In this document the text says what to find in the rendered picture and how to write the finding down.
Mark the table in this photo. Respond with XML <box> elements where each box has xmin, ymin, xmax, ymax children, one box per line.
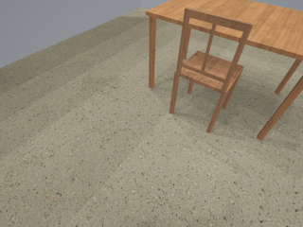
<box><xmin>146</xmin><ymin>0</ymin><xmax>303</xmax><ymax>141</ymax></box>

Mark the chair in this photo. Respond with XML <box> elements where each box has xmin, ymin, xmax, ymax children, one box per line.
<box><xmin>169</xmin><ymin>7</ymin><xmax>253</xmax><ymax>133</ymax></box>

